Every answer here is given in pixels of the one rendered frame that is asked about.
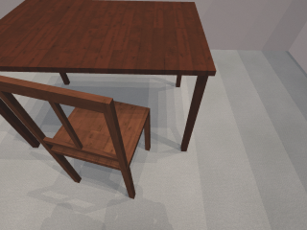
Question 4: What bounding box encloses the chair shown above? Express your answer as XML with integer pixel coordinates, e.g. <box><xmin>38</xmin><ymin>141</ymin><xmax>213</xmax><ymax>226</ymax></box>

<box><xmin>0</xmin><ymin>75</ymin><xmax>151</xmax><ymax>199</ymax></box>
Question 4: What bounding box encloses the table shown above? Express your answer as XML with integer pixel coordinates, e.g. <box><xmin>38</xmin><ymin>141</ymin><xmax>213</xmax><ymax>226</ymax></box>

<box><xmin>0</xmin><ymin>0</ymin><xmax>217</xmax><ymax>151</ymax></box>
